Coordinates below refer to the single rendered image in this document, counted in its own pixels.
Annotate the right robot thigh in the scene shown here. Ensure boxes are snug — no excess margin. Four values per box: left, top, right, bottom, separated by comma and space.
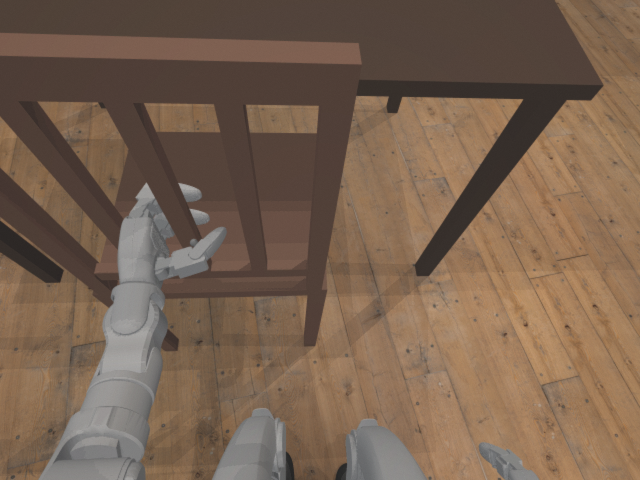
345, 426, 428, 480

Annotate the robot thigh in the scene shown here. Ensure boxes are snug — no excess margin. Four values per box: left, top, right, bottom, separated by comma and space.
345, 426, 428, 480
212, 416, 286, 480

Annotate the left robot forearm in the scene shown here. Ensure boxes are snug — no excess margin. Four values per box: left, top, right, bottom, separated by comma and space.
38, 281, 168, 480

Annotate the right robot hand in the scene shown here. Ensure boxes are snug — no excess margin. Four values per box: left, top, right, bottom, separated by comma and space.
479, 442, 540, 480

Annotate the table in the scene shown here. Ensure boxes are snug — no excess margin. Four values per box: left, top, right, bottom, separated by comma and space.
0, 0, 604, 283

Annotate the left robot thigh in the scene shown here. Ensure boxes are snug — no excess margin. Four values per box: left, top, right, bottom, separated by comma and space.
212, 416, 286, 480

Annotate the robot left upper arm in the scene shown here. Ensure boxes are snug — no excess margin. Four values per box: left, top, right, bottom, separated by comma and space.
42, 457, 146, 480

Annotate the chair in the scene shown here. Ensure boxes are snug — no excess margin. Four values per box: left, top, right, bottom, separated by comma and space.
0, 33, 362, 351

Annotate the left robot hand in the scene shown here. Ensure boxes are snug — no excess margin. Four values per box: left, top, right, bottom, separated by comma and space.
117, 182, 227, 289

